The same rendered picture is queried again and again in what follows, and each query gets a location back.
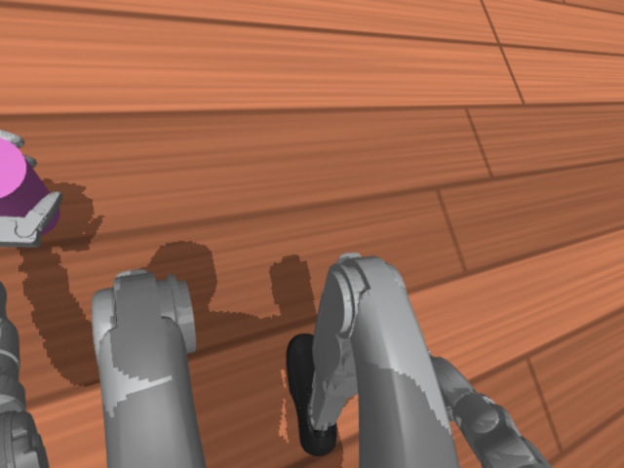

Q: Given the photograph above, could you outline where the left robot hand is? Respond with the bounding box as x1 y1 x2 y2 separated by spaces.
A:
0 130 62 248

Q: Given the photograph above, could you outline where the right robot hand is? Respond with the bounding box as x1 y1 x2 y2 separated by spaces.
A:
428 350 477 422

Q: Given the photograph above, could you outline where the right robot arm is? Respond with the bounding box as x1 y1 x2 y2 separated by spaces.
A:
452 393 553 468

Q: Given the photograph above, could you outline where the can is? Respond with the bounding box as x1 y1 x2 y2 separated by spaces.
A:
0 137 60 236

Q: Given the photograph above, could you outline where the left robot arm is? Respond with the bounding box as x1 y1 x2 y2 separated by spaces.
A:
0 282 49 468

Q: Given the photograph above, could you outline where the right robot foot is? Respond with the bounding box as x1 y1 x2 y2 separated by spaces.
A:
286 333 337 456

